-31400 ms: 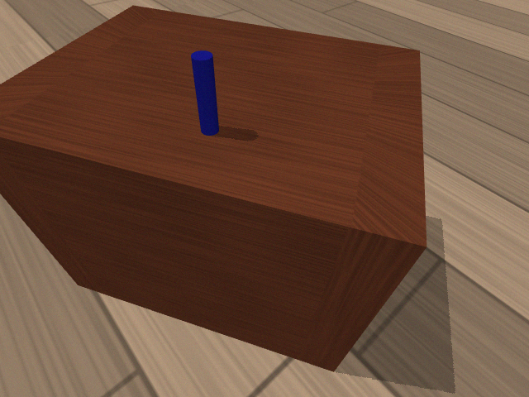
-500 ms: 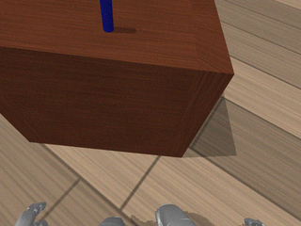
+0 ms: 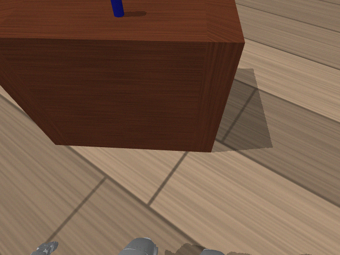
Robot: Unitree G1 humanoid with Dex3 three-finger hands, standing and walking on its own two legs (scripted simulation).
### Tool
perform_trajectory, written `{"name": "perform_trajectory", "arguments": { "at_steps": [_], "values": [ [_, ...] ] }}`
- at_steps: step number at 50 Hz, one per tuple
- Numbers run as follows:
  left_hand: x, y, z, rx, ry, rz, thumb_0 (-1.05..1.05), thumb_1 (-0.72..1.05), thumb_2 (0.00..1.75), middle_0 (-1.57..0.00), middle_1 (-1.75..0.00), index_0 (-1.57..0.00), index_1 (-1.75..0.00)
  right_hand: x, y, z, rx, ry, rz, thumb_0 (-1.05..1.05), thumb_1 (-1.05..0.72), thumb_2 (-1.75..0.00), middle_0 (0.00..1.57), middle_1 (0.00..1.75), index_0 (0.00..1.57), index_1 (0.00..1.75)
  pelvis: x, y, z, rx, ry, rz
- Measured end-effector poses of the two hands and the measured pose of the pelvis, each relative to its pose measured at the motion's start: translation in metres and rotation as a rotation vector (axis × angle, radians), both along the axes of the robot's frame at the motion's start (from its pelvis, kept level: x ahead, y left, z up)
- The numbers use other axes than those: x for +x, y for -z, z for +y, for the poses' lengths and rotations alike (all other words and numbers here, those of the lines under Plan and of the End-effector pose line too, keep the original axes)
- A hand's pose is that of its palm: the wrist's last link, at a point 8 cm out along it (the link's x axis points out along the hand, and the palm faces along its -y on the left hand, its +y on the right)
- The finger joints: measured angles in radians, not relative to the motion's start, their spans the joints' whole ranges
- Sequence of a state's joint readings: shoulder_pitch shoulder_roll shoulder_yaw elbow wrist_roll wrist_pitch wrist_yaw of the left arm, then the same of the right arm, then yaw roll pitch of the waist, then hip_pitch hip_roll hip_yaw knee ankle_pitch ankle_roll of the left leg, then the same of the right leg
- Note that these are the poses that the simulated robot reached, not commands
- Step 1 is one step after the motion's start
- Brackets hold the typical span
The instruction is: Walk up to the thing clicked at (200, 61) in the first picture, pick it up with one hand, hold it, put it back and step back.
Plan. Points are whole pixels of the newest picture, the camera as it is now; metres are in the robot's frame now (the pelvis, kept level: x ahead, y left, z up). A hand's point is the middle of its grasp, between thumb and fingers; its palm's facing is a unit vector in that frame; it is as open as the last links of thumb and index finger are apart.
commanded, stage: step back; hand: left
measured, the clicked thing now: out of the picture +0.94 +0.24 +0.12
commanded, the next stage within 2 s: stand in 1.60 s
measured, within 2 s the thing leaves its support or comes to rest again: neither
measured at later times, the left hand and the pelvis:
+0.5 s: hand out of the picture -0.11 +0.24 -0.15, palm faces -0.02 -0.92 -0.40, open 7.4 cm; pelvis -0.17 -0.03 -0.01, yaw -2 degrees
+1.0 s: hand out of the picture -0.16 +0.25 -0.14, palm faces +0.05 -0.92 -0.39, open 7.4 cm; pelvis -0.21 -0.03 +0.00, yaw +3 degrees
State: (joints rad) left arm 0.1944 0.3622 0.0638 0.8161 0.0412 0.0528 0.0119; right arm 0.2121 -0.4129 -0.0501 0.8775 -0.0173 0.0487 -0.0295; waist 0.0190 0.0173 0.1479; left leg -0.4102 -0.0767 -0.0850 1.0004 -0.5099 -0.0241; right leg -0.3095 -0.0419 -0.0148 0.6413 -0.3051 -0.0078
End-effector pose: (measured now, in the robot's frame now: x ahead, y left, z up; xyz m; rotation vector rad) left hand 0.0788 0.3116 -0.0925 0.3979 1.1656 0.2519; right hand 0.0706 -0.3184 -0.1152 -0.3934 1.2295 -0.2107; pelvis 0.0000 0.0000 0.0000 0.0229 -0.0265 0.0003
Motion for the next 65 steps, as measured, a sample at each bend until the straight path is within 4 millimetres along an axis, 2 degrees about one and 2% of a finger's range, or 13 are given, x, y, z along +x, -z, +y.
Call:
{"name": "perform_trajectory", "arguments": {
  "at_steps": [5, 8, 12, 16, 20, 27, 32, 36, 41, 47, 52, 56, 65],
  "values": [
    [-0.003, 0.013, 0.01, -0.016, -0.001, -0.102, 0.01, 0.9, 0.9, -0.21, -0.3, -0.21, -0.3, -0.038, 0.007, 0.013, -0.012, -0.033, 0.041, 0.01, -0.9, -0.9, 0.2, 0.3, 0.21, 0.3, -0.037, 0.012, 0.006, 0.006, -0.049, -0.015],
    [-0.016, 0.017, 0.008, -0.04, -0.01, -0.107, 0.01, 0.91, 0.9, -0.21, -0.3, -0.2, -0.3, -0.055, 0.001, 0.021, 0.002, -0.044, 0.03, 0.01, -0.9, -0.9, 0.2, 0.3, 0.21, 0.3, -0.059, 0.009, 0.007, -0.006, -0.047, -0.029],
    [-0.04, 0.015, 0.001, -0.064, -0.015, -0.103, 0.01, 0.91, 0.9, -0.21, -0.3, -0.2, -0.3, -0.069, -0.012, 0.02, -0.007, -0.052, -0.022, 0.01, -0.9, -0.9, 0.21, 0.31, 0.21, 0.3, -0.084, 0.002, 0.002, -0.03, -0.033, -0.022],
    [-0.076, 0.016, -0.008, -0.065, 0.001, -0.075, 0.01, 0.91, 0.9, -0.21, -0.3, -0.2, -0.3, -0.077, -0.018, 0.009, -0.018, -0.062, -0.09, 0.01, -0.9, -0.9, 0.21, 0.31, 0.21, 0.3, -0.113, 0.001, -0.006, -0.04, -0.002, -0.015],
    [-0.122, 0.021, -0.018, -0.045, 0.021, -0.027, 0.01, 0.91, 0.9, -0.21, -0.3, -0.2, -0.3, -0.089, -0.012, -0.009, -0.009, -0.063, -0.155, 0.01, -0.9, -0.9, 0.21, 0.31, 0.21, 0.3, -0.145, 0.01, -0.019, -0.031, 0.033, -0.01],
    [-0.212, 0.009, -0.032, -0.022, -0.033, 0.054, 0.01, 0.91, 0.9, -0.21, -0.3, -0.21, -0.3, -0.144, -0.005, -0.027, 0.017, -0.02, -0.116, 0.0, -0.9, -0.9, 0.2, 0.3, 0.21, 0.3, -0.183, 0.002, -0.031, -0.009, 0.025, -0.024],
    [-0.244, 0.001, -0.023, 0.0, -0.071, 0.029, 0.01, 0.9, 0.9, -0.21, -0.3, -0.21, -0.3, -0.19, 0.003, -0.028, 0.021, -0.043, -0.012, 0.01, -0.9, -0.9, 0.2, 0.3, 0.21, 0.3, -0.201, 0.001, -0.03, -0.007, -0.021, -0.021],
    [-0.26, 0.004, -0.008, 0.001, -0.104, 0.005, 0.01, 0.9, 0.9, -0.21, -0.3, -0.21, -0.3, -0.214, 0.007, -0.02, 0.02, -0.062, 0.056, 0.01, -0.9, -0.9, 0.2, 0.3, 0.21, 0.3, -0.21, 0.004, -0.023, -0.013, -0.066, -0.019],
    [-0.271, 0.011, 0.0, -0.026, -0.114, 0.041, 0.01, 0.91, 0.9, -0.21, -0.3, -0.2, -0.3, -0.226, -0.001, -0.003, 0.041, -0.046, 0.024, 0.01, -0.9, -0.9, 0.2, 0.3, 0.21, 0.3, -0.216, 0.0, -0.017, 0.0, -0.058, -0.029],
    [-0.257, 0.012, -0.011, -0.05, -0.081, 0.03, 0.01, 0.91, 0.9, -0.21, -0.3, -0.2, -0.3, -0.221, -0.007, -0.003, 0.056, -0.036, -0.027, 0.01, -0.9, -0.9, 0.2, 0.31, 0.21, 0.3, -0.213, -0.003, -0.025, -0.01, -0.042, -0.028],
    [-0.243, 0.012, -0.029, -0.052, -0.075, -0.024, 0.01, 0.91, 0.9, -0.21, -0.3, -0.2, -0.3, -0.204, 0.0, -0.015, 0.051, -0.032, -0.028, 0.01, -0.9, -0.9, 0.2, 0.3, 0.21, 0.3, -0.206, 0.0, -0.033, -0.04, -0.053, -0.032],
    [-0.239, 0.008, -0.034, -0.064, -0.095, -0.047, 0.01, 0.91, 0.9, -0.21, -0.3, -0.21, -0.3, -0.184, -0.004, -0.015, 0.04, -0.063, -0.032, 0.01, -0.9, -0.9, 0.2, 0.3, 0.21, 0.3, -0.199, -0.004, -0.03, -0.031, -0.068, -0.032],
    [-0.222, 0.023, -0.01, -0.081, -0.112, -0.001, 0.01, 0.91, 0.9, -0.21, -0.3, -0.21, -0.3, -0.153, -0.006, 0.007, 0.014, -0.085, -0.046, 0.01, -0.9, -0.9, 0.2, 0.3, 0.2, 0.3, -0.183, 0.002, -0.009, -0.01, -0.071, -0.028]
  ]
}}
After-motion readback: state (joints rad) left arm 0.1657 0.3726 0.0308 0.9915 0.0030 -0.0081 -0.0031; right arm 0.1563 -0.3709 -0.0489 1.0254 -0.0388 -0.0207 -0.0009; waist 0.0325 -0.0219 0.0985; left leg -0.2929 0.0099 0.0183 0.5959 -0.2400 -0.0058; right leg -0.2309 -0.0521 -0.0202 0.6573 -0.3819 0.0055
